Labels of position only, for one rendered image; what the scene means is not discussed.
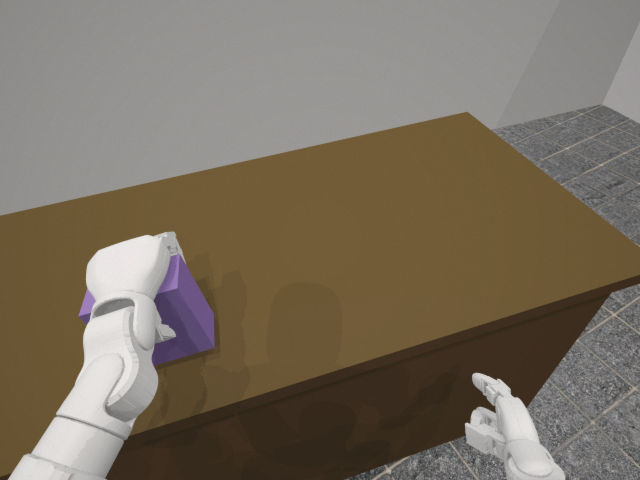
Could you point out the sponge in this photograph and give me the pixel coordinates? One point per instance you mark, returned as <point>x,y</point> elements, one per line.
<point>181,305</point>

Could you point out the right robot forearm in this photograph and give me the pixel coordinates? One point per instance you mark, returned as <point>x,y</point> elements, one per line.
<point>528,460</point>

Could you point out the table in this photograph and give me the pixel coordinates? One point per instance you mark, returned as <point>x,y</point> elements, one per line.
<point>356,286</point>

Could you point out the left robot forearm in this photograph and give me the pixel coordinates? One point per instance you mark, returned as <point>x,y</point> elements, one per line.
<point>116,384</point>

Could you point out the robot right hand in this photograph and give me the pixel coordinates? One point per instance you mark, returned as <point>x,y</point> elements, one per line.
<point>490,432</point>

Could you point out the robot left hand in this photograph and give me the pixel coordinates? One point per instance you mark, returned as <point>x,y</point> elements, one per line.
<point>139,265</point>

